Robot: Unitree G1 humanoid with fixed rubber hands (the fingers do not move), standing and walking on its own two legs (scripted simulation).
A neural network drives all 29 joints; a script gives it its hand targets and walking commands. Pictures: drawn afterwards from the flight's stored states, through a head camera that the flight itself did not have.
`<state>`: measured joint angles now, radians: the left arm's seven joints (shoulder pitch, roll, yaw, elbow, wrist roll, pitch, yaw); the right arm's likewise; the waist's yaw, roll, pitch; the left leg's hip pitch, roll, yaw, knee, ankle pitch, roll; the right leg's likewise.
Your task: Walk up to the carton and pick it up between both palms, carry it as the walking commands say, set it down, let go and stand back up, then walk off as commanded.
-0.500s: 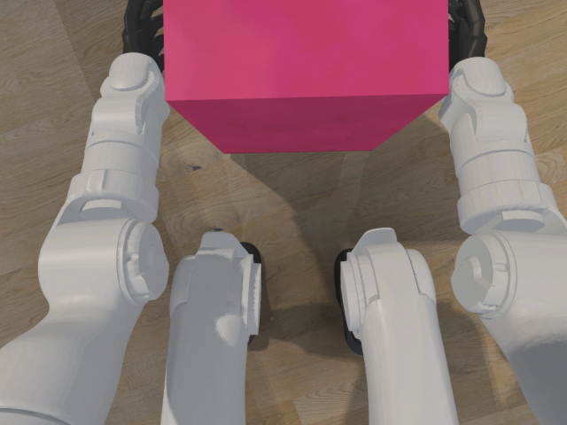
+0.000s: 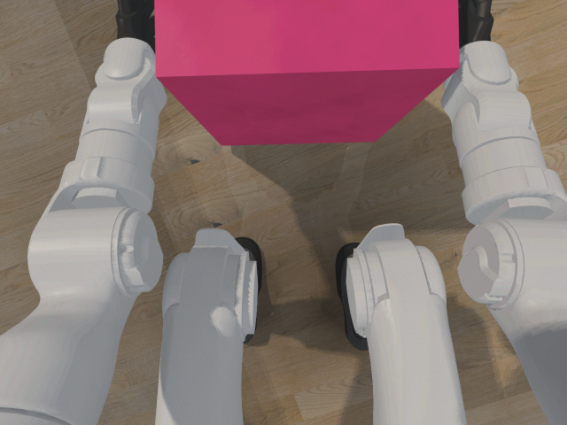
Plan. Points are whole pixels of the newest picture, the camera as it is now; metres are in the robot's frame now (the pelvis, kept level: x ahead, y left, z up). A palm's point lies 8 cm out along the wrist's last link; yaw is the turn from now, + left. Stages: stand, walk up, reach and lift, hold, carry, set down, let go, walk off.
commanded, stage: set down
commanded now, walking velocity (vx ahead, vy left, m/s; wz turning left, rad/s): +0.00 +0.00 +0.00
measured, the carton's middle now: (299, 67) +0.53 +0.00 -0.21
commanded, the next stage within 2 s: let go in 1.88 s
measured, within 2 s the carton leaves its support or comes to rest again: neither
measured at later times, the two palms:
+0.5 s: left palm (125, 60) +0.52 +0.21 -0.16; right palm (484, 60) +0.51 -0.21 -0.16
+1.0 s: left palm (30, 0) +0.53 +0.23 -0.03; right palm out of the picture +0.52 -0.23 -0.03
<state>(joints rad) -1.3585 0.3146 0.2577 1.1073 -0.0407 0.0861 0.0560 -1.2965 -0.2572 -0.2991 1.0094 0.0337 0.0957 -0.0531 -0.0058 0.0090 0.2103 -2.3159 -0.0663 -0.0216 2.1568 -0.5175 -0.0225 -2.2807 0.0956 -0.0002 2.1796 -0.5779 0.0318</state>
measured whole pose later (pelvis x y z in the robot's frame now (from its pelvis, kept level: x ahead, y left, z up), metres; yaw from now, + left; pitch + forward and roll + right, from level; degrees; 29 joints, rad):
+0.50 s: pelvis +0.00 +0.00 +0.00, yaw +0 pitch +38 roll -1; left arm -1.28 0.40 0.15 1.07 -0.19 0.04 0.07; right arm -1.24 -0.36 -0.17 1.01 0.18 0.04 -0.08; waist -0.02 0.00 0.26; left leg -2.29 -0.05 -0.01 2.16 -0.54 -0.01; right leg -2.26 0.07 -0.01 2.19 -0.60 0.01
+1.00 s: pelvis +0.01 +0.00 +0.08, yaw +0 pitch +42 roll -1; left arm -1.15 0.40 0.23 0.89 -0.12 0.16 0.00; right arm -1.10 -0.36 -0.25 0.82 0.13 0.15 -0.01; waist -0.01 0.01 0.07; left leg -2.12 -0.04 -0.01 1.90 -0.52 0.00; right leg -2.09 0.05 0.00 1.92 -0.57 0.00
